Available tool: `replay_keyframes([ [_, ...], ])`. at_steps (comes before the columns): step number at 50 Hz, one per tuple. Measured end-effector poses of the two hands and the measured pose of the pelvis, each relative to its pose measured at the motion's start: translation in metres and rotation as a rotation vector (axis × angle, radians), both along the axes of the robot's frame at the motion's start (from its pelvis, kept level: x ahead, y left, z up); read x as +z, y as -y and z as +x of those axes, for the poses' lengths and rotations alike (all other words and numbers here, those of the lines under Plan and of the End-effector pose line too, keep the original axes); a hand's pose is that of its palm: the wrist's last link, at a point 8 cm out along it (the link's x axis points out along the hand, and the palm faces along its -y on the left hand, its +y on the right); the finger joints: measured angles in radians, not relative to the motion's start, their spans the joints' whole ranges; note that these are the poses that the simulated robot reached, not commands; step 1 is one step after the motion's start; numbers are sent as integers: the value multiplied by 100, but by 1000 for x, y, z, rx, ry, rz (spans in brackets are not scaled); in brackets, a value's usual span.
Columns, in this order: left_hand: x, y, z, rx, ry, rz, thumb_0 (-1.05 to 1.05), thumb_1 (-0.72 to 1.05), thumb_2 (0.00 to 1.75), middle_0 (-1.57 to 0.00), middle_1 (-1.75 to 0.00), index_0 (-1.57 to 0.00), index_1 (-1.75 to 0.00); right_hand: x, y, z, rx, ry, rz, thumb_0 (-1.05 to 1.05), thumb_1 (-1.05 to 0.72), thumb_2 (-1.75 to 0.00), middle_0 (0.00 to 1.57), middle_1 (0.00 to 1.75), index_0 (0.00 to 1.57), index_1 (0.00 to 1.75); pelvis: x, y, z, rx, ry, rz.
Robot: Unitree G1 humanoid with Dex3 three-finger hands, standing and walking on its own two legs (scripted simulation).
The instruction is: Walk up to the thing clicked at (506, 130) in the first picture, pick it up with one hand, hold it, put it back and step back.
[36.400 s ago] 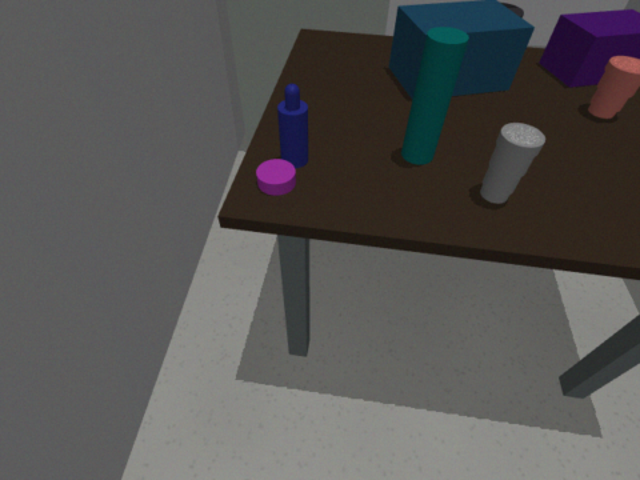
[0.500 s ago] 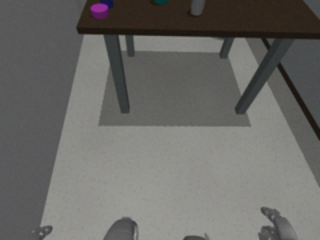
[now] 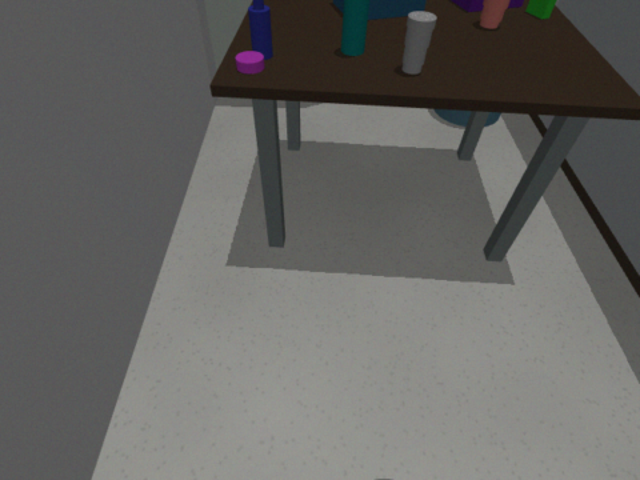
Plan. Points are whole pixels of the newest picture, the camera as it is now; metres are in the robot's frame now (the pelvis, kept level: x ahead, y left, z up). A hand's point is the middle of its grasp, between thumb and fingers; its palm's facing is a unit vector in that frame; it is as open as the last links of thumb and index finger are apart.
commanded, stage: step back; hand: right
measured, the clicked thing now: (416, 44) +1.15 -0.23 +0.03
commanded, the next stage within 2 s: stand in 0.70 s
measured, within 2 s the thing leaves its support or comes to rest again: neither
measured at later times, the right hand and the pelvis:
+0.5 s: hand out of the picture +0.14 -0.26 -0.16, palm faces -0.05 +0.93 -0.37, open 7.4 cm; pelvis +0.04 +0.00 -0.01, yaw +0 degrees
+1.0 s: hand out of the picture +0.16 -0.25 -0.14, palm faces +0.01 +0.95 -0.32, open 7.4 cm; pelvis +0.06 +0.00 +0.01, yaw -1 degrees
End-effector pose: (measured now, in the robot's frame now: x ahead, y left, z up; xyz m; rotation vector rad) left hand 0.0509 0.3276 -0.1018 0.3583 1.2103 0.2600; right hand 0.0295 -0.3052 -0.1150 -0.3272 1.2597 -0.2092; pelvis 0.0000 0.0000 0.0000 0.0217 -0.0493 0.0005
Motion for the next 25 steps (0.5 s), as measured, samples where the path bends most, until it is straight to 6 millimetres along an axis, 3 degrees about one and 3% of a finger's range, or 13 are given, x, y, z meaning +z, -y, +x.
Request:
replay_keyframes([
  [6,-5,17,14,-30,6,-17,1,90,90,-21,-30,-20,-30,-2,16,11,-16,33,0,1,-90,-90,20,30,21,30,-3,13,7,-23,1,-7],
  [9,-7,29,20,-28,31,-11,1,90,90,-21,-30,-20,-30,-9,27,24,-13,31,-11,1,-90,-90,20,30,21,30,-9,20,13,-13,4,-41],
  [14,-2,39,21,0,45,-25,0,90,90,-21,-30,-20,-30,-4,29,55,30,39,-17,1,-90,-90,20,30,21,30,-3,20,23,0,1,-29],
  [19,-4,30,25,13,18,-22,0,90,90,-21,-30,-20,-30,-2,20,83,59,53,-18,1,-90,-90,20,30,20,29,-2,12,35,9,-4,-19],
  [25,-19,12,46,17,6,-28,0,90,90,-21,-30,-20,-30,-6,-5,106,57,82,-17,1,-90,-90,20,30,20,29,-10,-4,43,-5,3,-11],
])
